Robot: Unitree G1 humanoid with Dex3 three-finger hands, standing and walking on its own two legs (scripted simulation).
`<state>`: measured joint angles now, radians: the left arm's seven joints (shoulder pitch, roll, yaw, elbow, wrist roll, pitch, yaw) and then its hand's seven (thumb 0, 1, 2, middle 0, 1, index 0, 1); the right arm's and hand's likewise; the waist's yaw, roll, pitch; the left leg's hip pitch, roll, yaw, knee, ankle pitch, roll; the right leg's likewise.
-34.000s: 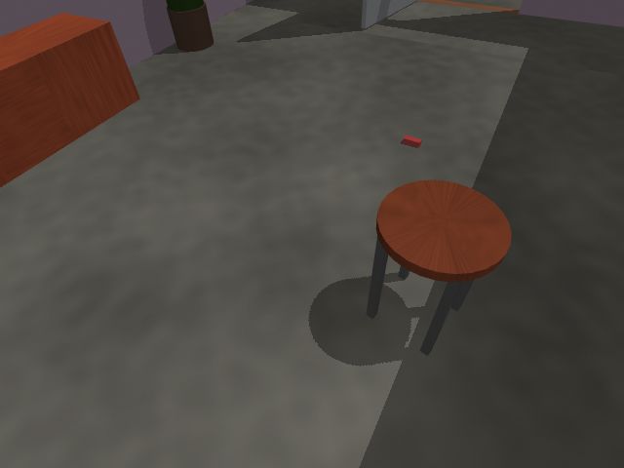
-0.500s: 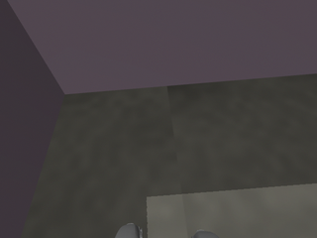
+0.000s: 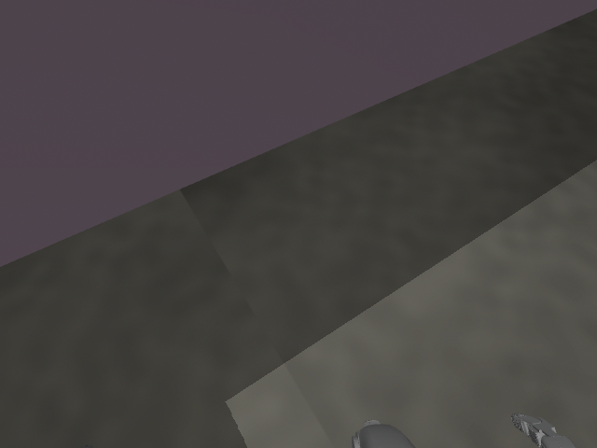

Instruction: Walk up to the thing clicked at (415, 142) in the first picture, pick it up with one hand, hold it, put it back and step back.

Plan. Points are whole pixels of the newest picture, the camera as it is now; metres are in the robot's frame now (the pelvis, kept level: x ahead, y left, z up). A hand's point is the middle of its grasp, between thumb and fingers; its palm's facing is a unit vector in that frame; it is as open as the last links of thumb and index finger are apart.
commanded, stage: walk up
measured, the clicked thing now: out of the picture +0.84 -1.27 -0.76
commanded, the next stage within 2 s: none
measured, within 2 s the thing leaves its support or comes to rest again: neither
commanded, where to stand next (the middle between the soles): +0.10 -0.01 m, yaw -65 degrees
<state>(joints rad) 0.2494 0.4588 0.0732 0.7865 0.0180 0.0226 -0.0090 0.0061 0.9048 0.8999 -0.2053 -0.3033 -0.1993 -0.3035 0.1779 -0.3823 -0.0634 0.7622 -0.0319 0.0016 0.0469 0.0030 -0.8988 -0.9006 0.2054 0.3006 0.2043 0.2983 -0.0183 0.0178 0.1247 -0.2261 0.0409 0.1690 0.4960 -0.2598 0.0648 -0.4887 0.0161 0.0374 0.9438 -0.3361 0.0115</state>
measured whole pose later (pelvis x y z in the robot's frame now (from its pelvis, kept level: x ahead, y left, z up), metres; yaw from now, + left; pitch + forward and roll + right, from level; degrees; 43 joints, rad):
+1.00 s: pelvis +0.02 +0.04 -0.03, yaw -48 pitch -1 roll -1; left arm 0.29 0.40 0.05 0.79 0.03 -0.01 0.00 0.01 0.90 0.90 -0.21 -0.30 -0.20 -0.30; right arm 0.23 -0.47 -0.07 0.80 -0.01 0.02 0.00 0.01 -0.90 -0.90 0.20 0.30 0.20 0.30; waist 0.00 0.05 0.12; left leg -0.51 0.08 0.02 1.01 -0.48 0.01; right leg -0.39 0.06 0.11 0.79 -0.38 0.00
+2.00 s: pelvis +0.05 +0.04 -0.01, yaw -66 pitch -2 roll +1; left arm 0.12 0.38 0.00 1.03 0.01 -0.04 0.02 0.00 0.90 0.90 -0.21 -0.30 -0.20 -0.30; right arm 0.10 -0.38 -0.02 1.05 0.00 0.00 0.03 0.00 -0.90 -0.90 0.20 0.30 0.20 0.30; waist -0.02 0.01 0.07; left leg -0.28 0.08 0.12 0.60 -0.29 -0.02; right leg -0.31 0.05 0.16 0.63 -0.29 0.01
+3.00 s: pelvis +0.07 +0.03 -0.01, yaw -72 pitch -2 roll +1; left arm 0.11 0.38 0.00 1.04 0.01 -0.02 0.02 0.01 0.90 0.90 -0.21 -0.30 -0.20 -0.30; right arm 0.05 -0.36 -0.05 1.07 -0.01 0.02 0.03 0.00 -0.90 -0.90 0.20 0.30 0.20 0.30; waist -0.01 -0.01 0.10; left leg -0.19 0.06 0.17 0.53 -0.31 0.00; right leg -0.27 0.05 0.18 0.58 -0.28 0.02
